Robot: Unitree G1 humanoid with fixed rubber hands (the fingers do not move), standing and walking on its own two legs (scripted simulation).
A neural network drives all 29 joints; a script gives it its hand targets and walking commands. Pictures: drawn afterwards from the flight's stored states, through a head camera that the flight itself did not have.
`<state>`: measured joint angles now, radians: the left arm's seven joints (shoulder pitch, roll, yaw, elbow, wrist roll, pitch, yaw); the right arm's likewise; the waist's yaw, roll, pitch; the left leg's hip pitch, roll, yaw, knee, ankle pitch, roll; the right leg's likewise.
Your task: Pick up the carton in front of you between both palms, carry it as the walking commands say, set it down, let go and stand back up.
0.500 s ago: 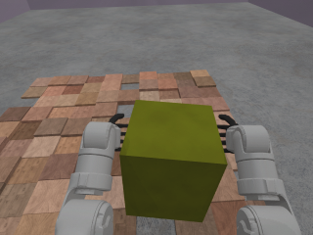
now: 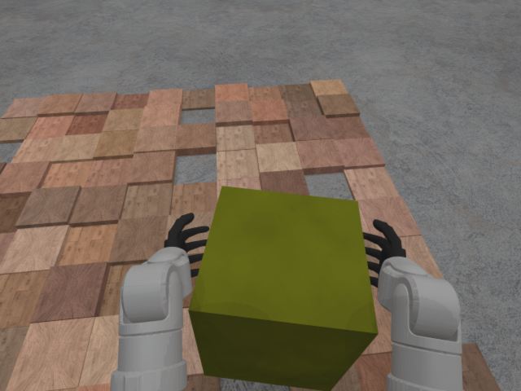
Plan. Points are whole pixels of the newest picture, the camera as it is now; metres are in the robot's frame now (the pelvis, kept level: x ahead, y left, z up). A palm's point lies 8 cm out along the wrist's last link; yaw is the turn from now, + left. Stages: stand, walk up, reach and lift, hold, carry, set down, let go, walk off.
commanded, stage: carry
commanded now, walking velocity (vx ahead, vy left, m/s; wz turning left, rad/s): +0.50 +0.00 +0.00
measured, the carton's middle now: (277, 292) +0.30 +0.00 -0.02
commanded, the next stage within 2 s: none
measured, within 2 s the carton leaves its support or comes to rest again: neither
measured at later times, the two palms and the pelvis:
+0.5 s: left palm (222, 87) +0.63 +0.10 +0.15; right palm (377, 79) +0.65 -0.20 +0.15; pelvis +0.27 -0.07 +0.00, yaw +2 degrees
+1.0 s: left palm (222, 40) +0.98 +0.13 +0.09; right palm (331, 41) +0.97 -0.17 +0.09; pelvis +0.60 -0.01 -0.01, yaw +0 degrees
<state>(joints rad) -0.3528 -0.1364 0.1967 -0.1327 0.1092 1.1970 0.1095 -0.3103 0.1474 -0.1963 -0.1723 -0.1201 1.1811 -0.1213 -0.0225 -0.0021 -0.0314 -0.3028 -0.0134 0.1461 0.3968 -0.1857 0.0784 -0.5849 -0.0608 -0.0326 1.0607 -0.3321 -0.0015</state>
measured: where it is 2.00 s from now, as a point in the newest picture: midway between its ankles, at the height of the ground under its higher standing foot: (261, 192)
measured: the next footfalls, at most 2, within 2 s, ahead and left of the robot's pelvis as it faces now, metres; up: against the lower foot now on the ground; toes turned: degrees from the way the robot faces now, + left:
right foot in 0.24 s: +0.33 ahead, -0.13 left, +0.01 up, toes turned -8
left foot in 0.76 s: +0.63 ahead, +0.05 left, +0.00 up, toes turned +7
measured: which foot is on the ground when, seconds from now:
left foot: down 0.00-0.26, up 0.28-0.74, down 0.76-1.00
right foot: up 0.00-0.22, down 0.24-0.78, up 0.80-1.00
